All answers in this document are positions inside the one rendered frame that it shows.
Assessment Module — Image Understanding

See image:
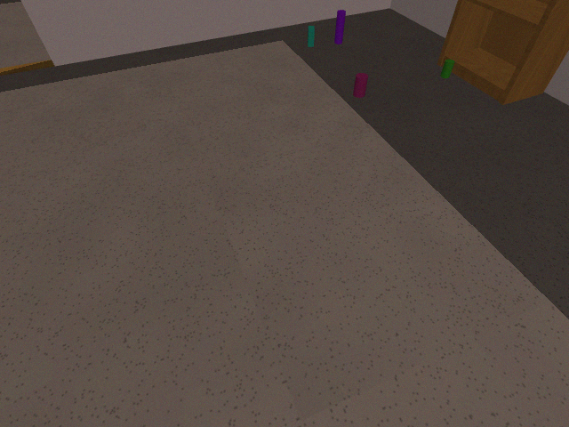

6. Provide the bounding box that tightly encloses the bookshelf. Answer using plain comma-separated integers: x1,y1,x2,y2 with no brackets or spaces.
437,0,569,105

